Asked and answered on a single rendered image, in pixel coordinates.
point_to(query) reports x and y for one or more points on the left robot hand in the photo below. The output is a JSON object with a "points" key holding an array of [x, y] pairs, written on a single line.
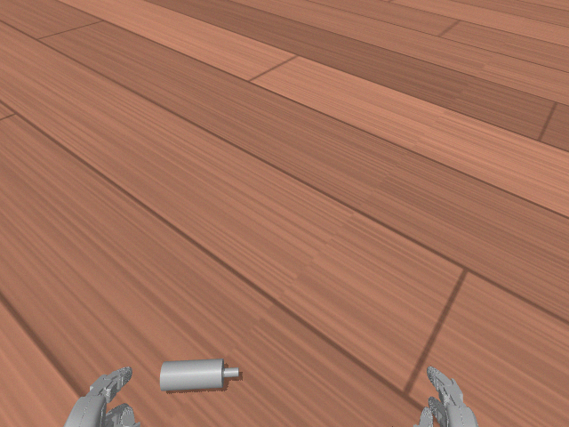
{"points": [[90, 411]]}

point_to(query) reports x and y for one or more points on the right robot hand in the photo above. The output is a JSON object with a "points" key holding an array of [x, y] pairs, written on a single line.
{"points": [[452, 412]]}

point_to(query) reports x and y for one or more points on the bottle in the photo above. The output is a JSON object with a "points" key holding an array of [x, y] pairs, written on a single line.
{"points": [[194, 374]]}

